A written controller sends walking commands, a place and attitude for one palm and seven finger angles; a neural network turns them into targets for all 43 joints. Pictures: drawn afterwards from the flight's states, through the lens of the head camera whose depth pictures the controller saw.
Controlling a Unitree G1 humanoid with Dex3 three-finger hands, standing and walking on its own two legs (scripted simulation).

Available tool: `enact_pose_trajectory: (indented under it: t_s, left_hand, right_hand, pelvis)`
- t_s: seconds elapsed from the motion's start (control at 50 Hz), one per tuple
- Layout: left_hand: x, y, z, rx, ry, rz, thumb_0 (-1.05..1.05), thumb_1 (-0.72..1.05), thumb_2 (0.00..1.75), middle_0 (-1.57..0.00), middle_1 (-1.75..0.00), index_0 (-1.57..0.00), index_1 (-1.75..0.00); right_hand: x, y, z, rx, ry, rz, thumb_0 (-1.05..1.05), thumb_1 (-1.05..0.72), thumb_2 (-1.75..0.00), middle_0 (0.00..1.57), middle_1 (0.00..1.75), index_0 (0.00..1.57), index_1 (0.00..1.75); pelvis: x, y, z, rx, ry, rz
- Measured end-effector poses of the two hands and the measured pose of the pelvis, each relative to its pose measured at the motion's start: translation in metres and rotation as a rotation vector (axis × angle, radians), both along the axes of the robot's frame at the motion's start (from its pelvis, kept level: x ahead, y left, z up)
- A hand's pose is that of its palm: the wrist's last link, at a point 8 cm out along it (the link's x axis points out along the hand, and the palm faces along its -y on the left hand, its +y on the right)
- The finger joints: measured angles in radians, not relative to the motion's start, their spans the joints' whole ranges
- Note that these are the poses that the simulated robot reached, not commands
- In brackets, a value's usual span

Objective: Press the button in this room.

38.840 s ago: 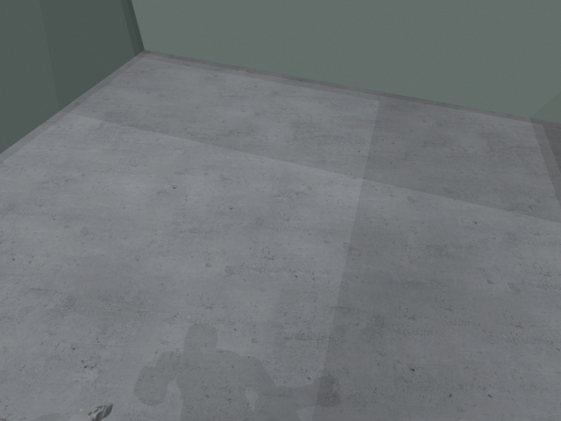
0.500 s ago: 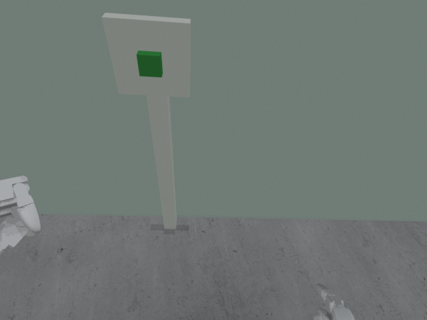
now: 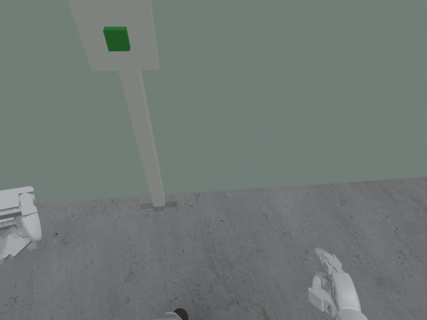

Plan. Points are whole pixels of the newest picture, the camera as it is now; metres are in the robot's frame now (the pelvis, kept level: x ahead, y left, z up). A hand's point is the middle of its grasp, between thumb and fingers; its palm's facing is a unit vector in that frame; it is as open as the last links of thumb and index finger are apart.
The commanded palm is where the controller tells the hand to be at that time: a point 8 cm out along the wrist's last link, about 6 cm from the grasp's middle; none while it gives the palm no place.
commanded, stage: stop stepping back and stand still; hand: left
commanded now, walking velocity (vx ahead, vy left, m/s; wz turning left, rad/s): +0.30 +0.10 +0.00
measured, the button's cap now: (117, 38) +0.76 +0.30 +0.16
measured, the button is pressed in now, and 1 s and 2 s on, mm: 0 0 0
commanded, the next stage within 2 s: let the arm hang, fingers relaxed in 0.60 s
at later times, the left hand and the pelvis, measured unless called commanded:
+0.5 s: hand out of the picture +0.11 +0.24 +0.18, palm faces +0.42 -0.76 -0.49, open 3.1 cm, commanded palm +0.05 +0.28 +0.19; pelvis -0.06 +0.00 +0.00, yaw +3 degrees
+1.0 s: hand out of the picture -0.01 +0.20 -0.15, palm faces +0.09 -0.97 -0.24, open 3.3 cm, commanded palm none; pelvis -0.08 +0.00 +0.00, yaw +8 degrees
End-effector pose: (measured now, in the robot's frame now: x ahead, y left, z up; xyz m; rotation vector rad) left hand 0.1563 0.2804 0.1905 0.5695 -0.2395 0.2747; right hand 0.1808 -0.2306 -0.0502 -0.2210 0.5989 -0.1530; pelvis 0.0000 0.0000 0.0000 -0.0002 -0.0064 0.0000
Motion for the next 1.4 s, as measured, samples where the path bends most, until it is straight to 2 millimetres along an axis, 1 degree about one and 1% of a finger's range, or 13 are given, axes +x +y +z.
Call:
enact_pose_trajectory:
  t_s: [0.12, 0.3, 0.5, 0.7, 0.72, 0.76, 0.84, 0.92, 0.98, 1.1, 1.2, 1.3, 1.4]
  left_hand:
    - [-0.052, -0.002, 0.001, -0.056, -0.013, 0.085, 0.01, 0.88, 0.89, -1.31, -1.50, -1.30, -1.50]
    - [-0.062, 0.012, 0.000, -0.079, -0.134, 0.124, 0.01, 0.89, 0.90, -1.31, -1.50, -1.30, -1.50]
    - [-0.085, -0.002, 0.011, 0.033, -0.092, 0.076, 0.01, 0.89, 0.89, -1.31, -1.50, -1.30, -1.50]
    - [-0.104, 0.020, -0.013, -0.081, -0.069, 0.156, 0.01, 0.89, 0.90, -1.31, -1.50, -1.30, -1.50]
    - [-0.101, 0.021, -0.018, -0.083, -0.052, 0.147, 0.01, 0.89, 0.90, -1.31, -1.50, -1.30, -1.50]
    - [-0.085, 0.029, -0.055, -0.143, 0.117, 0.158, 0.01, 0.89, 0.90, -1.31, -1.49, -1.30, -1.50]
    - [-0.081, 0.025, -0.163, -0.304, 0.569, 0.227, 0.00, 0.90, 0.90, -1.25, -1.44, -1.25, -1.45]
    - [-0.123, -0.007, -0.259, -0.433, 0.960, 0.238, 0.01, 0.90, 0.90, -1.15, -1.34, -1.14, -1.35]
    - [-0.168, -0.033, -0.300, -0.518, 1.190, 0.249, 0.01, 0.90, 0.89, -1.06, -1.25, -1.05, -1.25]
    - [-0.239, -0.020, -0.318, -0.574, 1.383, 0.403, 0.01, 0.90, 0.89, -0.84, -1.06, -0.85, -1.03]
    - [-0.278, -0.006, -0.311, -0.568, 1.479, 0.505, 0.01, 0.90, 0.89, -0.67, -0.85, -0.67, -0.84]
    - [-0.283, 0.009, -0.303, -0.544, 1.496, 0.556, 0.01, 0.90, 0.89, -0.50, -0.64, -0.49, -0.64]
    - [-0.261, 0.020, -0.298, -0.524, 1.448, 0.550, 0.01, 0.90, 0.89, -0.34, -0.46, -0.34, -0.46]
  right_hand:
    - [-0.054, -0.013, -0.005, -0.049, 0.158, -0.006, 0.01, -0.90, -0.90, 0.20, 0.30, 0.20, 0.30]
    - [-0.094, -0.006, -0.019, -0.075, 0.142, -0.011, 0.01, -0.90, -0.90, 0.20, 0.30, 0.20, 0.30]
    - [-0.108, 0.012, -0.039, 0.051, 0.166, 0.022, 0.01, -0.90, -0.90, 0.20, 0.30, 0.21, 0.30]
    - [-0.100, 0.008, -0.019, -0.076, 0.140, 0.046, 0.01, -0.90, -0.90, 0.20, 0.30, 0.20, 0.30]
    - [-0.098, 0.008, -0.019, -0.067, 0.136, 0.068, 0.01, -0.90, -0.90, 0.20, 0.30, 0.20, 0.30]
    - [-0.094, 0.008, -0.027, -0.049, 0.175, 0.114, 0.01, -0.90, -0.90, 0.20, 0.30, 0.20, 0.30]
    - [-0.092, 0.006, -0.046, -0.015, 0.242, 0.138, 0.01, -0.90, -0.90, 0.20, 0.30, 0.20, 0.30]
    - [-0.108, 0.001, -0.058, 0.011, 0.310, 0.104, 0.01, -0.91, -0.90, 0.20, 0.30, 0.20, 0.30]
    - [-0.134, -0.003, -0.062, 0.001, 0.415, 0.080, 0.01, -0.91, -0.90, 0.20, 0.30, 0.20, 0.30]
    - [-0.193, -0.013, -0.069, -0.039, 0.662, 0.065, 0.01, -0.91, -0.90, 0.20, 0.30, 0.20, 0.30]
    - [-0.218, -0.019, -0.074, -0.042, 0.763, 0.039, 0.01, -0.91, -0.90, 0.20, 0.30, 0.20, 0.30]
    - [-0.218, -0.022, -0.077, -0.037, 0.769, 0.022, 0.01, -0.91, -0.90, 0.20, 0.30, 0.20, 0.30]
    - [-0.204, -0.024, -0.076, -0.039, 0.735, 0.024, 0.01, -0.91, -0.90, 0.20, 0.30, 0.20, 0.30]
  pelvis:
    - [-0.018, -0.006, 0.014, 0.044, 0.035, 0.000]
    - [-0.048, 0.008, 0.002, 0.018, 0.020, 0.055]
    - [-0.062, -0.002, 0.000, 0.017, -0.007, 0.051]
    - [-0.067, 0.011, 0.001, 0.003, -0.018, 0.074]
    - [-0.068, 0.012, 0.002, 0.000, -0.017, 0.089]
    - [-0.070, 0.014, 0.003, -0.012, -0.005, 0.133]
    - [-0.075, 0.011, -0.002, 0.012, -0.004, 0.150]
    - [-0.077, 0.005, -0.007, 0.023, -0.029, 0.144]
    - [-0.078, 0.005, -0.003, 0.010, -0.033, 0.142]
    - [-0.081, 0.002, 0.005, -0.007, -0.024, 0.149]
    - [-0.081, 0.004, 0.009, -0.008, -0.025, 0.152]
    - [-0.079, 0.007, 0.011, -0.004, -0.034, 0.149]
    - [-0.077, 0.009, 0.013, -0.001, -0.038, 0.146]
